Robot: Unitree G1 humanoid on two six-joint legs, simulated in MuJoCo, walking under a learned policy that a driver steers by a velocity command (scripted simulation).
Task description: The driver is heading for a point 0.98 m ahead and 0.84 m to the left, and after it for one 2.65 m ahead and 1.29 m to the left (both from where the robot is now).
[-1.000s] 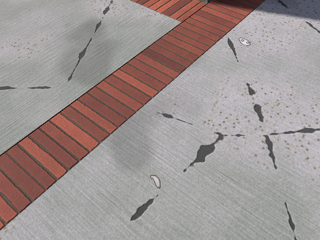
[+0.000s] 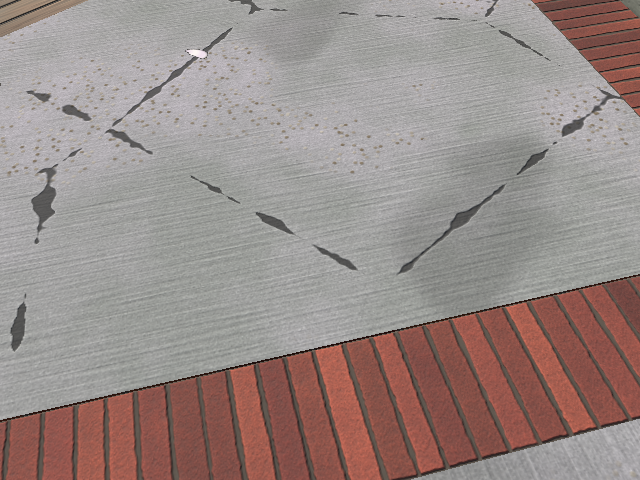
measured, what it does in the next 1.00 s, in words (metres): walks ahead, turning left: left foot, then right foot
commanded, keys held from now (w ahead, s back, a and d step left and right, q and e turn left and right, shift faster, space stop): w+q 1.00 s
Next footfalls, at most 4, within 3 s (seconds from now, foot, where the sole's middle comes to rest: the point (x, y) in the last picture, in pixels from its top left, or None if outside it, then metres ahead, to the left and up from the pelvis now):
0.30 left None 0.32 0.17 -0.78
0.78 right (316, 400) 0.66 0.07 -0.78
1.30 left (147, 375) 0.71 0.46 -0.78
1.84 right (146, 245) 1.10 0.54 -0.78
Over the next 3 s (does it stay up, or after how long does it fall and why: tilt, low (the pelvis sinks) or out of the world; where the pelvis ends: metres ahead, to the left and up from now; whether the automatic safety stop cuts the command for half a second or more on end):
stays up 1.27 0.99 -0.01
